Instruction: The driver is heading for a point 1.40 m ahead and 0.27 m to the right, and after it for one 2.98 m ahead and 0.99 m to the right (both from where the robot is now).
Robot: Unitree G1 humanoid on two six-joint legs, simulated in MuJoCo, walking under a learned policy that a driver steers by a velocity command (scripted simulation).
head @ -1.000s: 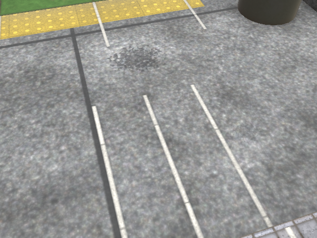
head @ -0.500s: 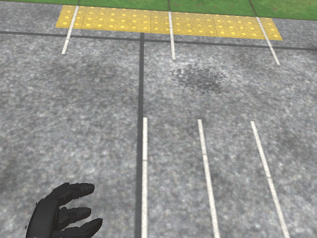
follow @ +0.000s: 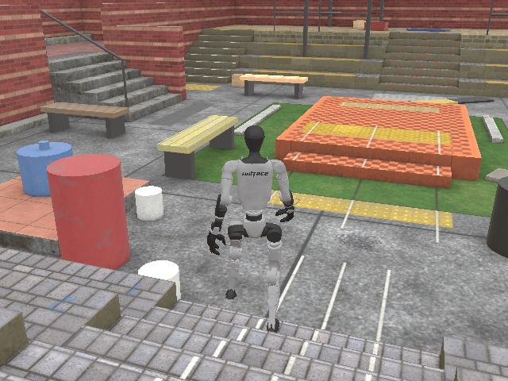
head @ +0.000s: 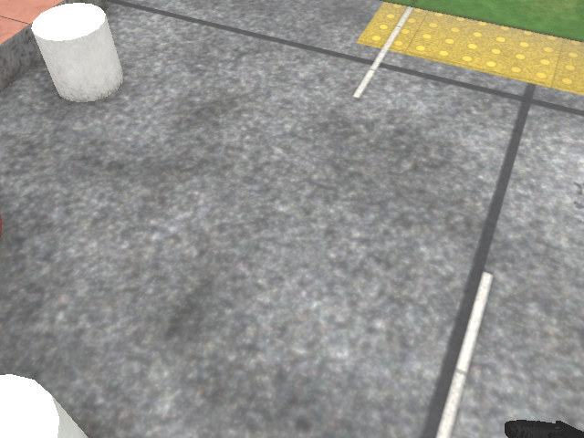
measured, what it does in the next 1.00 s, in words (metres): goes down: left foot 0.15 m lower, then right foot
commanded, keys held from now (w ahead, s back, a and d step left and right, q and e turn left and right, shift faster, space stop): w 0.92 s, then w+e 0.08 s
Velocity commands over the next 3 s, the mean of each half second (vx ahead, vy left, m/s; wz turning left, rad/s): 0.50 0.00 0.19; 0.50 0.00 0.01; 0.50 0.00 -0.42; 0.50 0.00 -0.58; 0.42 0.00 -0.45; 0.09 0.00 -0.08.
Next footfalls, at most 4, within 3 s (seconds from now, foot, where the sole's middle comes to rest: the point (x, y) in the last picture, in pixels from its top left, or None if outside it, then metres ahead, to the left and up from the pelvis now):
0.12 left None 0.25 0.14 -0.87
0.56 right None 0.52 -0.08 -0.87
1.12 left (276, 332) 0.80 0.17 -0.87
1.66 right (387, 272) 1.02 -0.13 -0.87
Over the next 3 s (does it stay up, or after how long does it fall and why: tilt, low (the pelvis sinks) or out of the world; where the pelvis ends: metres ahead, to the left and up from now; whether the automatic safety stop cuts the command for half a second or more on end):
stays up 1.34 -0.24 -0.10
